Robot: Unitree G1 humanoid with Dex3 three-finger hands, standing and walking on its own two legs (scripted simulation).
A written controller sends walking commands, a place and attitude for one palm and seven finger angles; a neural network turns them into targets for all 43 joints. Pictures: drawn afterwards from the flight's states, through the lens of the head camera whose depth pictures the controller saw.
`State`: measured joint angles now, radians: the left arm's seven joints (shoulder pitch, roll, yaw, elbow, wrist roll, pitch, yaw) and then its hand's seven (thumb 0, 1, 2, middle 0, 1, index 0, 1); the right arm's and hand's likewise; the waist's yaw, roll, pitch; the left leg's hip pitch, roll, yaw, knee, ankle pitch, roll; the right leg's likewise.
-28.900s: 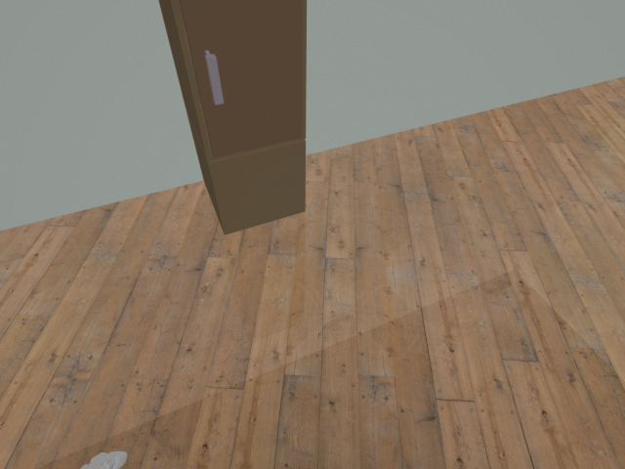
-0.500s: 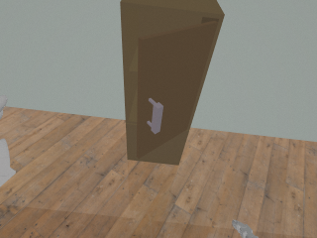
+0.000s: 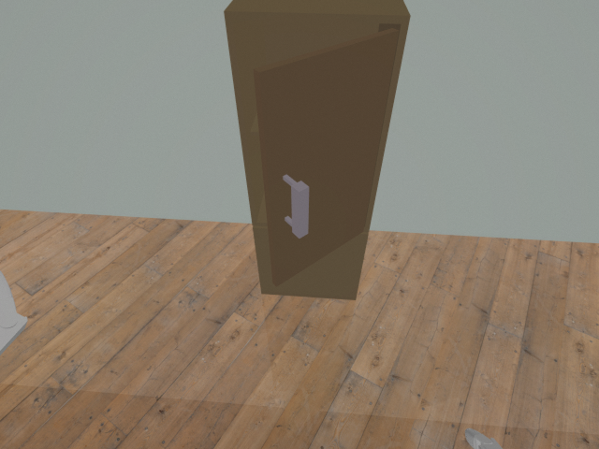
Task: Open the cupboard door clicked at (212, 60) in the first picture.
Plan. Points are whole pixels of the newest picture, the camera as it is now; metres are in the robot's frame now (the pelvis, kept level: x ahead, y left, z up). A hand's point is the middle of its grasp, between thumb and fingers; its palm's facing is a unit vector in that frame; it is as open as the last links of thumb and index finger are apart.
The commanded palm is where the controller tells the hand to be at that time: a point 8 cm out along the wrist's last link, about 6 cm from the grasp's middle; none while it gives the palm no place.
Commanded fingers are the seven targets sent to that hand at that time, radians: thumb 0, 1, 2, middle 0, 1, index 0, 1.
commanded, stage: stop stepping back and stand still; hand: left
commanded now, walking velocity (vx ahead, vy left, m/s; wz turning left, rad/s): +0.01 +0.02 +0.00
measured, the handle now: (293, 205) +0.62 +0.06 -0.05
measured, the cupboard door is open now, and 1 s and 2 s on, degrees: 43 43 43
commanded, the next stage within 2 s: let the arm hang, fingers relaxed in 1.06 s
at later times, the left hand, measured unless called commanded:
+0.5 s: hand (22, 321) +0.20 +0.30 +0.14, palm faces +0.41 -0.78 -0.47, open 7.4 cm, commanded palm +0.15 +0.33 +0.17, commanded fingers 0.00 0.90 0.90 -0.20 -0.30 -0.20 -0.30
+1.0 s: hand (3, 350) +0.18 +0.31 +0.14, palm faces +0.41 -0.80 -0.45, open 7.4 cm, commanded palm +0.12 +0.35 +0.17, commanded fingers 0.00 0.90 0.90 -0.20 -0.30 -0.20 -0.30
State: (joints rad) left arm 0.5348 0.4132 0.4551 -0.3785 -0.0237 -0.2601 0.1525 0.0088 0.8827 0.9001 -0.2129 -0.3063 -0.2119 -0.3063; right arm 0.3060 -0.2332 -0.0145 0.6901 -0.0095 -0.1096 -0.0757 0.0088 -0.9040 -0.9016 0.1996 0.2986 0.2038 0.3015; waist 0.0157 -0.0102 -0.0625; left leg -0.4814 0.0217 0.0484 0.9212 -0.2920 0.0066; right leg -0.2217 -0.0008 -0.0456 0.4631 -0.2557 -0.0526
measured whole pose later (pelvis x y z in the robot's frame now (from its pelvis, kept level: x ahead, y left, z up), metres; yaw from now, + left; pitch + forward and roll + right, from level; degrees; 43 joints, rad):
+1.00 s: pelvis -0.02 +0.05 +0.00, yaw +1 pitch +0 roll -1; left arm 0.55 0.37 0.37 -0.43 -0.04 -0.17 0.15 0.01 0.89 0.90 -0.21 -0.31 -0.21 -0.31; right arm 0.21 -0.21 0.01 0.62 0.00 -0.12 -0.07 0.01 -0.90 -0.90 0.20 0.30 0.20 0.30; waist 0.01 0.01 0.04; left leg -0.24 0.03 0.07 0.42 -0.18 0.02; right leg -0.18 -0.01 -0.05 0.35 -0.17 0.02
